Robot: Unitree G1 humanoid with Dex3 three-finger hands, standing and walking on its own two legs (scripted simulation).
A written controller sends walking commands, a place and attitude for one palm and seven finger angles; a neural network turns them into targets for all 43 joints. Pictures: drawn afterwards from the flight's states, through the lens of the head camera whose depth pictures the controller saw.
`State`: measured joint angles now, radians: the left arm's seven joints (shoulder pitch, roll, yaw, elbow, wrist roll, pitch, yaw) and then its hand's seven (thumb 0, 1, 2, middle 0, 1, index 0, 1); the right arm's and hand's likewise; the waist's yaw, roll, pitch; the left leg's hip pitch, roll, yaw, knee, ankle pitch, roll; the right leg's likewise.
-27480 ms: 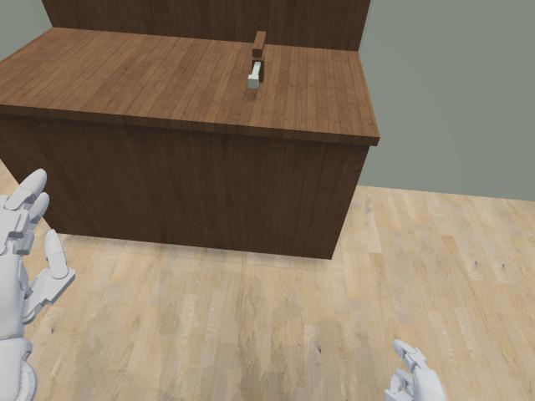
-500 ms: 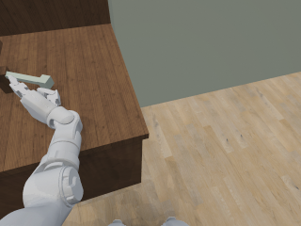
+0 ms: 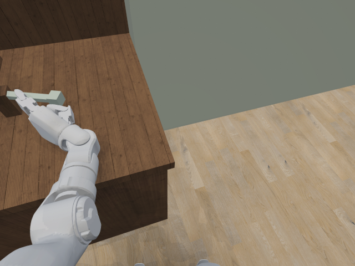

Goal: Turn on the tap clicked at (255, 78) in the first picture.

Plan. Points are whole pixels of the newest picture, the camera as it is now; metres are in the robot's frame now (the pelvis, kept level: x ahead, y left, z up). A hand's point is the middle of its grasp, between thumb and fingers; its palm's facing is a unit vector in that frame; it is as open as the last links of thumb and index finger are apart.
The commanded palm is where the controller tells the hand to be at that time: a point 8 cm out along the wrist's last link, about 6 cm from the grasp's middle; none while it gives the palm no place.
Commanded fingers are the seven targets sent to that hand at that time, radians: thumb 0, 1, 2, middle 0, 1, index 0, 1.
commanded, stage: lift the hand up off the lever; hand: left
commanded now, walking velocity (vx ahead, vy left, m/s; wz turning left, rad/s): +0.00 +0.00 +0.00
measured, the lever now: (56, 99) +0.50 +0.27 +0.08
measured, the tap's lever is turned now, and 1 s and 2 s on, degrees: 68 68 68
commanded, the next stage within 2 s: none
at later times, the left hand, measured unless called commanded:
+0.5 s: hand (59, 109) +0.45 +0.25 +0.09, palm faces +0.82 -0.57 -0.06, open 7.8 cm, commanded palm +0.39 +0.26 +0.10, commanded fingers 0.00 0.90 0.90 -0.15 -0.15 -0.15 -0.15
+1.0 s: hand (60, 104) +0.44 +0.24 +0.11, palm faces +0.82 -0.57 -0.07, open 7.8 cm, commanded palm +0.38 +0.25 +0.12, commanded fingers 0.00 0.90 0.90 -0.15 -0.15 -0.15 -0.15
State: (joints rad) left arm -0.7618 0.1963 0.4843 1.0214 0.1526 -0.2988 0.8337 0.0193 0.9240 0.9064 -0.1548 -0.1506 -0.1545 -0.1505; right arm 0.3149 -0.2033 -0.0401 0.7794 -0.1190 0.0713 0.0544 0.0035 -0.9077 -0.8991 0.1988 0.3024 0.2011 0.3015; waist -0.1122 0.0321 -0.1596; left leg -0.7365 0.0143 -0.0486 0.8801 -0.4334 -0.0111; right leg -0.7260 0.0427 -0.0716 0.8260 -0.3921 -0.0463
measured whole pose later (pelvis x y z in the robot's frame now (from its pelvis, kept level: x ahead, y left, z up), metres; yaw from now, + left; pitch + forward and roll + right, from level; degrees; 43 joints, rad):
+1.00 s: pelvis -0.01 +0.01 +0.02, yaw +1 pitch +12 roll -1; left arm -0.74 0.15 0.43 0.92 0.12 -0.18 0.82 0.01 0.90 0.89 -0.15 -0.15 -0.15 -0.15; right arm 0.28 -0.21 -0.04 0.79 -0.10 0.05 0.03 0.00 -0.91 -0.90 0.20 0.30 0.20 0.30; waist -0.09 0.03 -0.12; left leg -0.60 0.00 -0.05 0.77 -0.38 0.00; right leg -0.59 0.03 -0.07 0.72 -0.34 -0.04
